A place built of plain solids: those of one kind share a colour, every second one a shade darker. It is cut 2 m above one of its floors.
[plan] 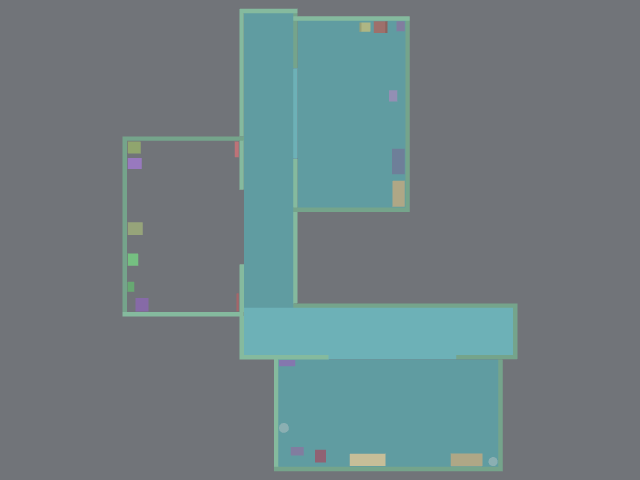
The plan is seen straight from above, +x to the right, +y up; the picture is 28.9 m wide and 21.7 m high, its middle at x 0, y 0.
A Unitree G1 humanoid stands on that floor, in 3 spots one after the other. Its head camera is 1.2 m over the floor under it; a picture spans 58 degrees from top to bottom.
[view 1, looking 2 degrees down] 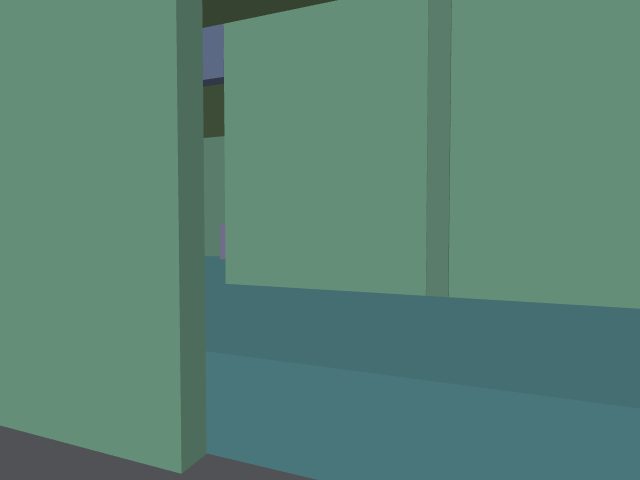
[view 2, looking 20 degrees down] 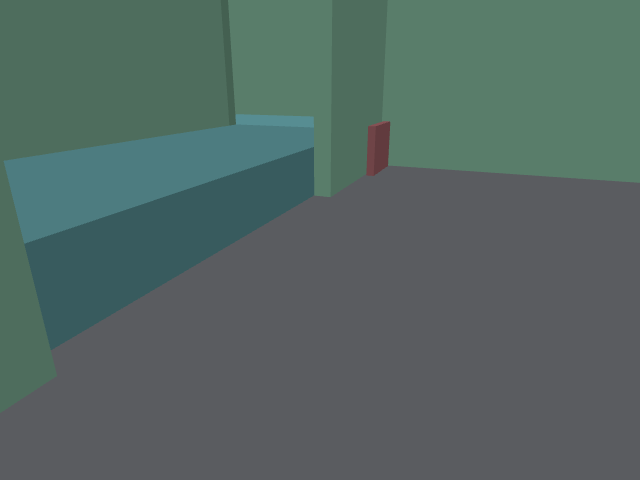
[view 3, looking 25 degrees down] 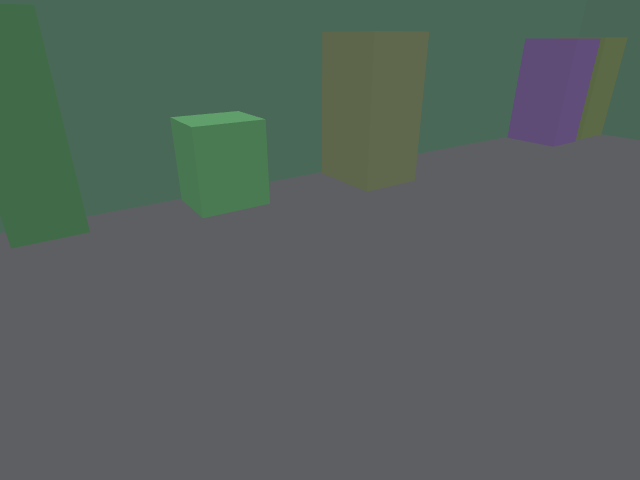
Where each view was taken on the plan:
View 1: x -5.29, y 0.88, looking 22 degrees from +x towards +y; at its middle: wall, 4.40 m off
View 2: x -5.29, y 3.29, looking -68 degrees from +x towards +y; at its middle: ground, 3.51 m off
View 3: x -5.29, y -2.10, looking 146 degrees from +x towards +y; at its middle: ground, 2.84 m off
